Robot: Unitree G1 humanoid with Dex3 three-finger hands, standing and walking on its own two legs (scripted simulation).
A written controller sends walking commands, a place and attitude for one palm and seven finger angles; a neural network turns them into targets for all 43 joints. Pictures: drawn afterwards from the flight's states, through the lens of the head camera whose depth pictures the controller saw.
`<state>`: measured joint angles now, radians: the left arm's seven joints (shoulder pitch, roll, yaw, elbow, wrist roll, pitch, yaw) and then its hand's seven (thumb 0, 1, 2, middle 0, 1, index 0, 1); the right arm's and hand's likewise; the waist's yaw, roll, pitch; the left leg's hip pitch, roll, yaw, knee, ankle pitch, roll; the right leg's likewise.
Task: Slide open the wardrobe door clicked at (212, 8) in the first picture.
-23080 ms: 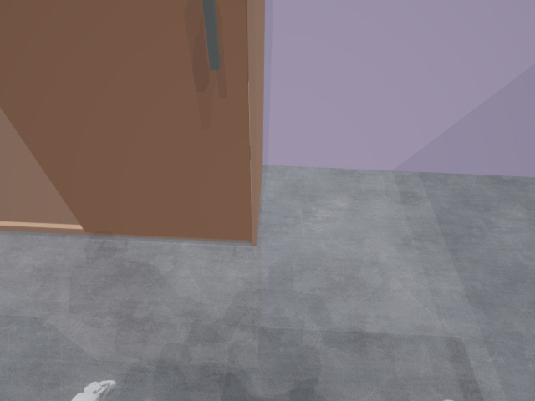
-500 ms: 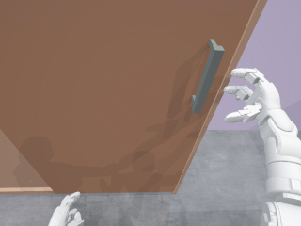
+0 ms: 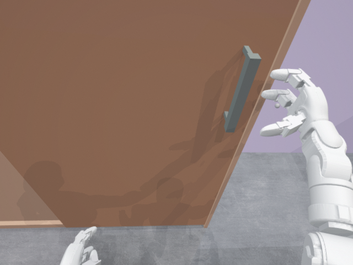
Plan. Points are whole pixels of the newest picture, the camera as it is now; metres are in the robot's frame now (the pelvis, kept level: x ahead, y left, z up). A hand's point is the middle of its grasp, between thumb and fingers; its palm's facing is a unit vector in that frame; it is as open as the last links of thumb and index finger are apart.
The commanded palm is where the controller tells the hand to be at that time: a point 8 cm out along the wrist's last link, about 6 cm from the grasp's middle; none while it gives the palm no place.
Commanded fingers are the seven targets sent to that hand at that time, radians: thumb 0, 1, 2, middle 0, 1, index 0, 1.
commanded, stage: move the hooked fingers beside the handle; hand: right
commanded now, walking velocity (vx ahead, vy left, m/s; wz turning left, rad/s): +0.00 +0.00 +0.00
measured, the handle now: (237, 92) +0.46 -0.10 +0.19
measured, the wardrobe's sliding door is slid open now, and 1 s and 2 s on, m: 0.00 0.00 0.00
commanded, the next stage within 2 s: none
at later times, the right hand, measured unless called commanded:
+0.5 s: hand (280, 111) +0.39 -0.18 +0.20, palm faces -0.07 +1.00 -0.02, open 14.0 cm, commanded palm +0.37 -0.22 +0.19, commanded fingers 0.00 0.50 -0.30 0.30 1.20 0.30 1.20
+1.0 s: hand (273, 115) +0.38 -0.16 +0.19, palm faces -0.11 +0.99 -0.01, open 14.0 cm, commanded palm +0.37 -0.22 +0.20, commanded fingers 0.00 0.50 -0.30 0.30 1.20 0.30 1.20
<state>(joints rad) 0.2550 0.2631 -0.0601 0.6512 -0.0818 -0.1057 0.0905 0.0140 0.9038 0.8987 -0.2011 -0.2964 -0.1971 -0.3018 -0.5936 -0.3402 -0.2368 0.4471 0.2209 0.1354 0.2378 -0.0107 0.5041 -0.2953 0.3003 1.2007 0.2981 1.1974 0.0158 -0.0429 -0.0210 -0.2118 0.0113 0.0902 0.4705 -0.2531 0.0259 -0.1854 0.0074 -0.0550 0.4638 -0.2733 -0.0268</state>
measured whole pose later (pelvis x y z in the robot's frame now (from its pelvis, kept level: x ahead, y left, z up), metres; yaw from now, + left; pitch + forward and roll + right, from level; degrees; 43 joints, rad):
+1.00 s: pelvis +0.00 +0.00 +0.00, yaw +0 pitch +0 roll +0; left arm 0.26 0.27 -0.05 0.64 -0.08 -0.10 0.09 0.01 0.90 0.90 -0.20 -0.30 -0.20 -0.30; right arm -0.52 -0.31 -0.23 0.39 0.25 0.14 0.27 -0.01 0.50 -0.30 0.30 1.20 0.30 1.20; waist 0.01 -0.05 -0.03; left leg -0.23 0.01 0.09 0.48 -0.26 0.02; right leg -0.20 0.01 -0.05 0.48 -0.28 -0.03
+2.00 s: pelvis +0.00 +0.00 +0.00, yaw +0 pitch +0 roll +0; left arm 0.23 0.26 -0.06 0.64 -0.08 -0.10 0.09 0.01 0.90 0.90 -0.20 -0.30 -0.20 -0.30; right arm -0.57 -0.34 -0.23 0.42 0.22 0.16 0.22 -0.01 0.50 -0.30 0.30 1.20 0.30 1.20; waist 0.02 -0.04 -0.02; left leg -0.22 0.01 0.09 0.48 -0.25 0.03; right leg -0.20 0.01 -0.05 0.47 -0.27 -0.02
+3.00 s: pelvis +0.00 +0.00 +0.00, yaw +0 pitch +0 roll +0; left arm 0.21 0.26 -0.06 0.63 -0.08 -0.07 0.08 0.01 0.90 0.90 -0.20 -0.30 -0.20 -0.30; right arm -0.51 -0.25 -0.16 0.30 0.25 0.24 0.21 -0.01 0.50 -0.30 0.30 1.20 0.30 1.20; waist 0.00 -0.06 -0.03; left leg -0.22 0.02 0.09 0.48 -0.26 0.02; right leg -0.19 0.02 -0.05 0.47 -0.28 -0.03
